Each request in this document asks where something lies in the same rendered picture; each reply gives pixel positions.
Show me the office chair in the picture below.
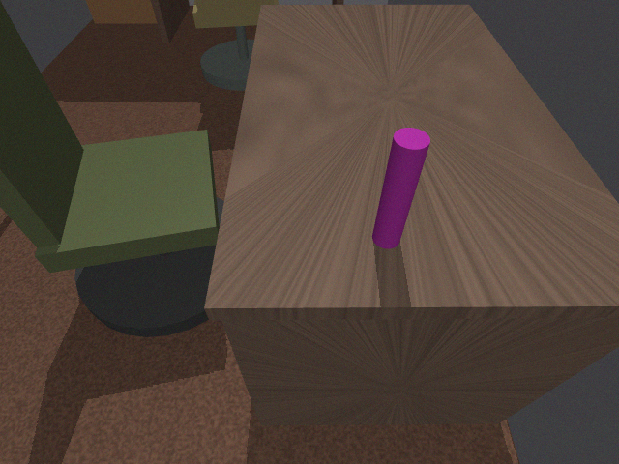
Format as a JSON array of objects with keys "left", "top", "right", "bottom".
[
  {"left": 192, "top": 0, "right": 279, "bottom": 91},
  {"left": 0, "top": 1, "right": 224, "bottom": 337}
]

